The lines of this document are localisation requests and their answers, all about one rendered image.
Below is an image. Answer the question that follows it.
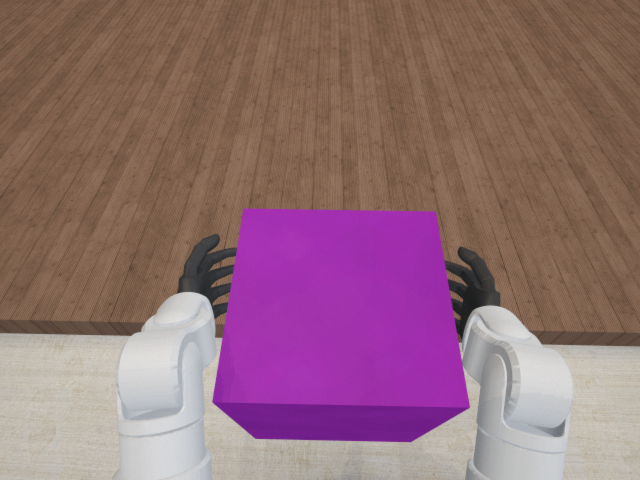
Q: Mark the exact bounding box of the right robot forearm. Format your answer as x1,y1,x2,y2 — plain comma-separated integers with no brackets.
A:
462,306,574,480

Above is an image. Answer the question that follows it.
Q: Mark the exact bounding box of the right robot hand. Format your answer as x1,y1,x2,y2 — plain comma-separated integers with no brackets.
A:
444,247,500,339

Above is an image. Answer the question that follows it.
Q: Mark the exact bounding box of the left robot forearm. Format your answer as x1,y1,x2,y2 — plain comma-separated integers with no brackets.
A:
112,292,217,480

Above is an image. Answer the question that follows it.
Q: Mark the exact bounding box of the left robot hand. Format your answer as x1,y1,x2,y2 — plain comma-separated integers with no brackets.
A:
177,234,237,319

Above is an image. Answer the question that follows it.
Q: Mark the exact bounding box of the carton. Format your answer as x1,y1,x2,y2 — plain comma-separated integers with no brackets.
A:
212,208,470,442

